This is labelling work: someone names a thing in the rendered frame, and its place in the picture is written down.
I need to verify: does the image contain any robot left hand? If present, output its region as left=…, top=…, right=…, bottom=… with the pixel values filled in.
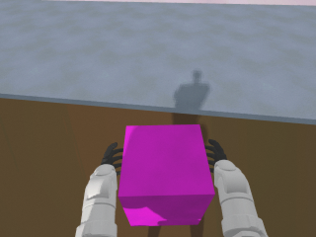
left=101, top=142, right=123, bottom=175

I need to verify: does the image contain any right robot forearm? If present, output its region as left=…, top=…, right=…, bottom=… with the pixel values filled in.
left=213, top=160, right=269, bottom=237

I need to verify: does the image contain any left robot forearm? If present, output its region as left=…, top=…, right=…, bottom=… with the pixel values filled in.
left=75, top=164, right=118, bottom=237

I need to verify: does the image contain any carton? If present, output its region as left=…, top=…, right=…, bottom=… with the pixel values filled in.
left=118, top=124, right=215, bottom=227

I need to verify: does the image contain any robot right hand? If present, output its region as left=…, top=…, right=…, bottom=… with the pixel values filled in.
left=204, top=139, right=227, bottom=173

